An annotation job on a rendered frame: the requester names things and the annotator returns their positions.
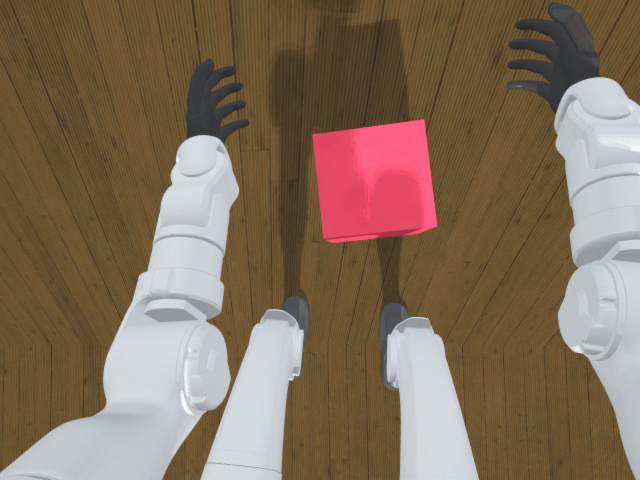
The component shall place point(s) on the robot right hand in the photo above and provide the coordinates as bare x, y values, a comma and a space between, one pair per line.
573, 55

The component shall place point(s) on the robot right foot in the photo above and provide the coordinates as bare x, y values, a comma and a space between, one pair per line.
391, 315

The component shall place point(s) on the robot left foot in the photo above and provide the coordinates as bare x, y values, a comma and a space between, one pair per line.
298, 308

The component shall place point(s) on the robot left hand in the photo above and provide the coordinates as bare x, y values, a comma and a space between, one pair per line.
201, 116

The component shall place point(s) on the robot foot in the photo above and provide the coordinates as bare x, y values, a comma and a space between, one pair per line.
298, 308
391, 315

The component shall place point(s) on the carton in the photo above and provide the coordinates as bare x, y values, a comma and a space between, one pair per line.
374, 182

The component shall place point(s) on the right robot upper arm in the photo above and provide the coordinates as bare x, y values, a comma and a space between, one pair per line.
600, 317

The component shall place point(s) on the robot left forearm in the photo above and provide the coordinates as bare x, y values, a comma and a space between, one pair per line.
182, 282

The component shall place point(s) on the left robot upper arm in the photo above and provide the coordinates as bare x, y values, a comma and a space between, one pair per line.
160, 378

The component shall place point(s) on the robot right forearm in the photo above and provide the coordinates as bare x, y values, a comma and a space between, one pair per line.
598, 130

